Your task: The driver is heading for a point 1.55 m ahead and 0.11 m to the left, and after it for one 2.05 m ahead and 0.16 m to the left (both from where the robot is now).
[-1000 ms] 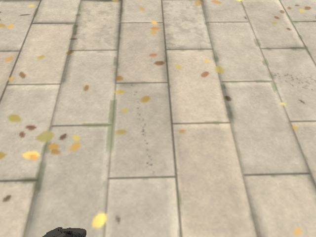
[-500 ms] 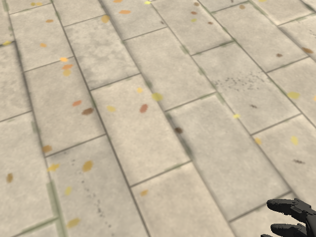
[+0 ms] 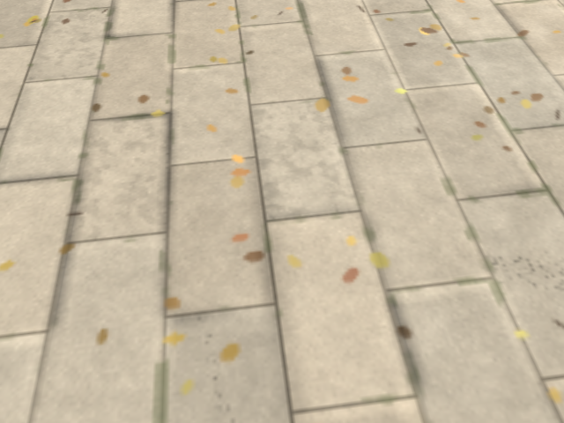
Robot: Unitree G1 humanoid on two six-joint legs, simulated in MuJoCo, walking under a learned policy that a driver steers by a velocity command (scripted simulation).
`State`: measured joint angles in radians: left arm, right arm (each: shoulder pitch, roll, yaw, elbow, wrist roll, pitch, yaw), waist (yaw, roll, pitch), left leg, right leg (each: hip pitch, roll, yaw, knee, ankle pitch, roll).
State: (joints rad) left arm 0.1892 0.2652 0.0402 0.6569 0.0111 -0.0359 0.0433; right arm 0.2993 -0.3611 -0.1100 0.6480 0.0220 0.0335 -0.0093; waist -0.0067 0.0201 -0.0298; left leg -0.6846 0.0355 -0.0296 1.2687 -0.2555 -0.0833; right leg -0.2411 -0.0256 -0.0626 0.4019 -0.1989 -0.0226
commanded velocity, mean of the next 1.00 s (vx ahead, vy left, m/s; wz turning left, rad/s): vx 0.87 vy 0.00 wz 0.05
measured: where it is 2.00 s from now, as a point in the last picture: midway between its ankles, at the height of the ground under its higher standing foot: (262, 146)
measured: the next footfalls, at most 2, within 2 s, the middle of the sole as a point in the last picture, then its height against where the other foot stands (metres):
left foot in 0.32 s outside the picture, level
right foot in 0.78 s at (176, 395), level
